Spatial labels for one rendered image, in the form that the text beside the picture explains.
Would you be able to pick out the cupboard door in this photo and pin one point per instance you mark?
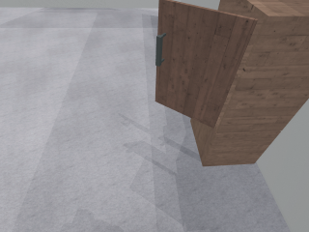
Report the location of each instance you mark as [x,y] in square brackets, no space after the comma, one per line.
[202,51]

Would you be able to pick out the handle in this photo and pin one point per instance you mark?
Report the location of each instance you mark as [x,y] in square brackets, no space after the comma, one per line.
[158,49]

